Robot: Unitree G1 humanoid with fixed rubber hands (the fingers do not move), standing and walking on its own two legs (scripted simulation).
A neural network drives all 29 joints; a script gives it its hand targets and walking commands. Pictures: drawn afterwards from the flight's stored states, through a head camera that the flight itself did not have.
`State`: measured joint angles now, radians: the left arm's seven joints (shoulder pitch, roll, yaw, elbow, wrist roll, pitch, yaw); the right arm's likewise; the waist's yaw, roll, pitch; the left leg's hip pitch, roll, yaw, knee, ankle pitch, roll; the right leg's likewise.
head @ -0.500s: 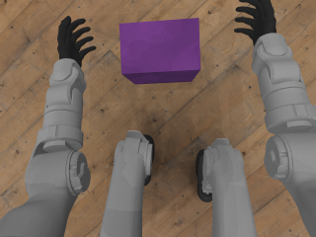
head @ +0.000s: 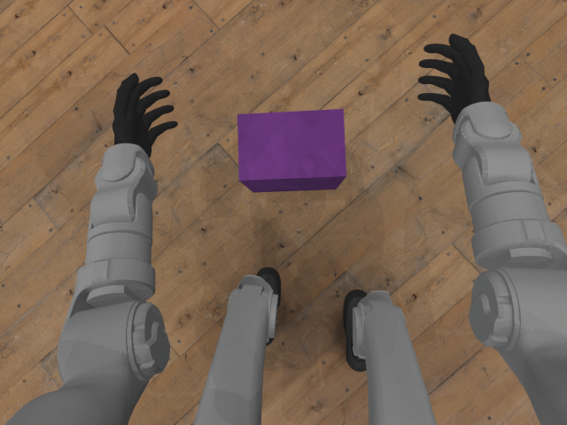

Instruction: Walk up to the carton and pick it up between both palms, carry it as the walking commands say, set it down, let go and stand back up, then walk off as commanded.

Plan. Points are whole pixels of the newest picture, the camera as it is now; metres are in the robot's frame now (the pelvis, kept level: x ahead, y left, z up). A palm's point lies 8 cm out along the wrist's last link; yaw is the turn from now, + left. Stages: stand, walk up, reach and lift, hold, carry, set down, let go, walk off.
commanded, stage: set down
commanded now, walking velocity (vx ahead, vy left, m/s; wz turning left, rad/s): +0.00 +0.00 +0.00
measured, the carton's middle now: (292, 156) +0.53 +0.08 -0.50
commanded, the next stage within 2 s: let go in 0.22 s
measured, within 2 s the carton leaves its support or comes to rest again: neither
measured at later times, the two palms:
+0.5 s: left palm (106, 168) +0.40 +0.26 -0.03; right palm (501, 141) +0.46 -0.16 -0.04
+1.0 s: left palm (27, 337) +0.25 +0.23 +0.09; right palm out of the picture +0.30 -0.22 +0.09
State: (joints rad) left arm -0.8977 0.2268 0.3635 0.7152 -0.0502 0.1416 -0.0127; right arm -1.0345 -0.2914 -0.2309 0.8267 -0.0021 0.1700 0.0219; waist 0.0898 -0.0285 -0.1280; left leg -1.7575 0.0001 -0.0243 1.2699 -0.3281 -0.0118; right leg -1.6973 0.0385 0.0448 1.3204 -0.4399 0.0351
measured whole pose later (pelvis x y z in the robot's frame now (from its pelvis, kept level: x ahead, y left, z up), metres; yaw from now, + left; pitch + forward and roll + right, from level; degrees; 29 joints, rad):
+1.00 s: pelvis +0.09 -0.01 +0.16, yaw +2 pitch +8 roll +0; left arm 0.20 0.20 0.05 0.44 -0.01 0.02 -0.07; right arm 0.11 -0.19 -0.07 0.51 -0.03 0.02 0.04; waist 0.03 0.00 0.01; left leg -0.41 0.00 -0.02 0.51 -0.23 -0.01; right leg -0.34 0.01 0.05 0.52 -0.31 0.01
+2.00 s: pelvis +0.11 +0.01 +0.17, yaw +1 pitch +0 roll +0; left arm 0.21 0.35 0.02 0.75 0.04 0.01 0.03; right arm 0.15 -0.33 -0.03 0.82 -0.04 0.01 -0.02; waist 0.00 -0.04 0.01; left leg -0.21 -0.01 -0.01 0.49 -0.27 0.01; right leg -0.12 -0.01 0.06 0.45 -0.32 0.03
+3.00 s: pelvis +0.09 +0.01 +0.17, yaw +1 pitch -2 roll +0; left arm 0.18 0.39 0.00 0.98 0.03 -0.01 0.02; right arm 0.11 -0.38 -0.02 1.03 -0.02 0.00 -0.01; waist 0.00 -0.02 0.03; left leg -0.15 -0.01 -0.01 0.38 -0.19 0.01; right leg -0.07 -0.01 0.06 0.35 -0.24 0.03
